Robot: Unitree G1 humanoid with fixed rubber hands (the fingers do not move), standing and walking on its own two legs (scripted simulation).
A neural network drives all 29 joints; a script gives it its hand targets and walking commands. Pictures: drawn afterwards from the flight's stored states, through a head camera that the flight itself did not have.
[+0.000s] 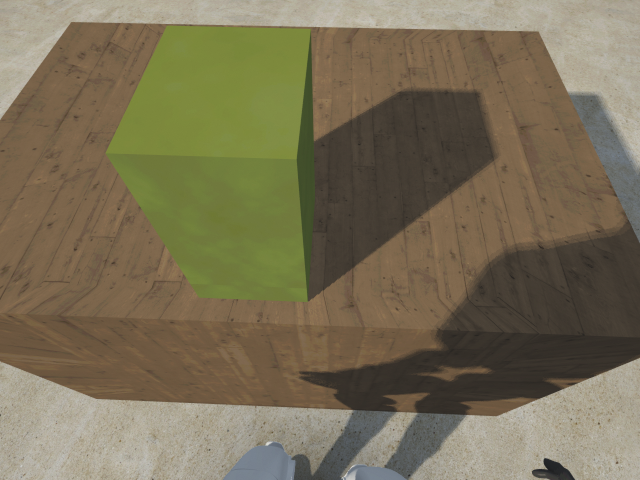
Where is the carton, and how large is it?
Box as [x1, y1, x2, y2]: [105, 26, 314, 301]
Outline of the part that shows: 167,26 105,153 199,297 307,301 314,204 310,29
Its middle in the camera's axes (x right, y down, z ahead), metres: -0.10 -0.08 +0.50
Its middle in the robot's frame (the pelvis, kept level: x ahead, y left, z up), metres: +0.46 +0.12 +0.08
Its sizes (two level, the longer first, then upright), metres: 0.200 0.162 0.292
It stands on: a pedestal, 0.69 m high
